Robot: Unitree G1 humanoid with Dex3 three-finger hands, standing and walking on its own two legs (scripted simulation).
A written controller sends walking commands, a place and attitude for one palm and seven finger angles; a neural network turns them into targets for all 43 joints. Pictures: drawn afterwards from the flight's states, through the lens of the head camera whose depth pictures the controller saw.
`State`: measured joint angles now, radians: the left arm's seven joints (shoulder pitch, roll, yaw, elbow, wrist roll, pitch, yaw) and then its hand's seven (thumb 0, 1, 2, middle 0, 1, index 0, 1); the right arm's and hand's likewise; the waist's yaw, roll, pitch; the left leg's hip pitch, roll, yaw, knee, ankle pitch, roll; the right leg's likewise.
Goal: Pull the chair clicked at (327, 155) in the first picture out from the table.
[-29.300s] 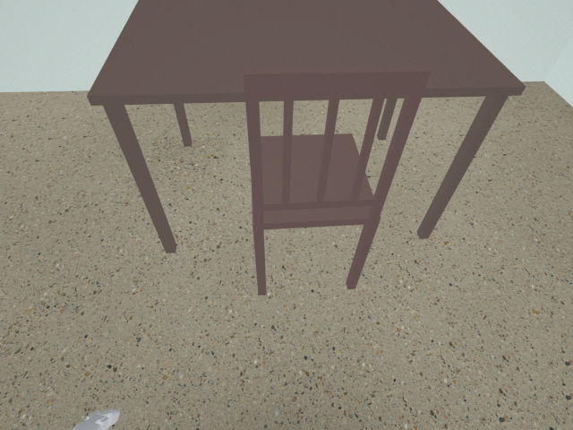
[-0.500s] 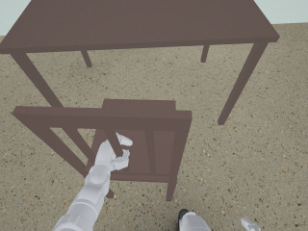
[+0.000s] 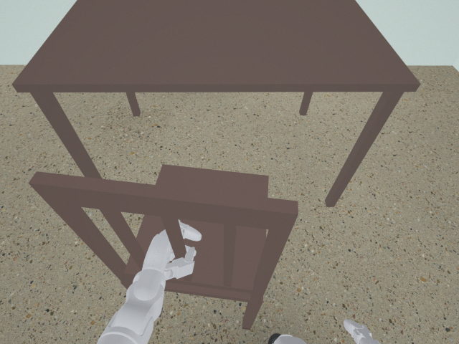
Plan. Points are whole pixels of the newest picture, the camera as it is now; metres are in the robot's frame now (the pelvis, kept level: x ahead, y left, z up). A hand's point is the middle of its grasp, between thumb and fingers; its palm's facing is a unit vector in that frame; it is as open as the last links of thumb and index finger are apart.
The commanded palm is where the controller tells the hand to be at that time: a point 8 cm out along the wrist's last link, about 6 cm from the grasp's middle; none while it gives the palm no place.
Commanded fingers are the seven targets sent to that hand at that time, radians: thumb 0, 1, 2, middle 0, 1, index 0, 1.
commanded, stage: stop walking, hand still on the chair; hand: left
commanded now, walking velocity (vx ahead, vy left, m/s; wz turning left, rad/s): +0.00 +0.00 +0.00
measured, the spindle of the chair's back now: (180, 252) +0.30 +0.11 -0.07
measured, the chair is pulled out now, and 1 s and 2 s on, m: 0.29 0.30 0.30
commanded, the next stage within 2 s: open the thumb and straighten the fingers in 0.06 s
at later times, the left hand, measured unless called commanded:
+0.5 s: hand (184, 265) +0.27 +0.09 -0.06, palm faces -0.12 -0.98 -0.17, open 10.7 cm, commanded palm +0.25 +0.14 -0.04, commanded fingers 0.00 -0.55 0.20 -0.30 -0.87 -0.30 -0.87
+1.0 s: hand (183, 263) +0.27 +0.10 -0.06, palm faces -0.08 -0.99 -0.15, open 17.3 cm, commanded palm +0.25 +0.15 -0.04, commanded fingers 0.00 -0.55 0.20 0.00 0.00 0.00 0.00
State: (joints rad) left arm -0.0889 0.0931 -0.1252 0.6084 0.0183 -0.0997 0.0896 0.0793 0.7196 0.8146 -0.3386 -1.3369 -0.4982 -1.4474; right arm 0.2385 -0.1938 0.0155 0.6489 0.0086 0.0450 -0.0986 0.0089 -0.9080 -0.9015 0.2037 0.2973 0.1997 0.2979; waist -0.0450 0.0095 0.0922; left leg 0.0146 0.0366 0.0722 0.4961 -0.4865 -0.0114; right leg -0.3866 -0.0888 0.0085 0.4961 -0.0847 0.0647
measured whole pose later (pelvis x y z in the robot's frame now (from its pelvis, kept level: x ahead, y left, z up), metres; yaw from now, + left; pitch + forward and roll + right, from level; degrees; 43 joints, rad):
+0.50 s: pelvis -0.01 +0.00 -0.01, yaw +3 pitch +9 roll +0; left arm -0.07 0.10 -0.13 0.50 0.02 -0.05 0.04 0.02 -0.11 0.41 -0.41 -1.28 -0.47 -1.35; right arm 0.26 -0.23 0.00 0.64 0.03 -0.09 -0.02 0.01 -0.91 -0.90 0.20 0.30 0.20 0.30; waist -0.03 0.03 -0.08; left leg -0.31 0.02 0.03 0.69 -0.54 -0.01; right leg -0.67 -0.13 -0.01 0.62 -0.11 0.06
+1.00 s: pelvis +0.00 -0.04 -0.03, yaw +5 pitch +14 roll +1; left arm 0.02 0.16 -0.05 0.29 -0.02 0.02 -0.05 -0.01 -0.54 0.20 -0.03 -0.08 -0.03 -0.08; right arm 0.24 -0.28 -0.01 0.56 0.03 -0.12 -0.05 0.01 -0.91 -0.90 0.20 0.30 0.20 0.30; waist -0.04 0.05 -0.10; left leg -0.44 0.04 -0.02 0.79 -0.59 -0.05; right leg -0.81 -0.13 -0.05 0.78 -0.20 0.04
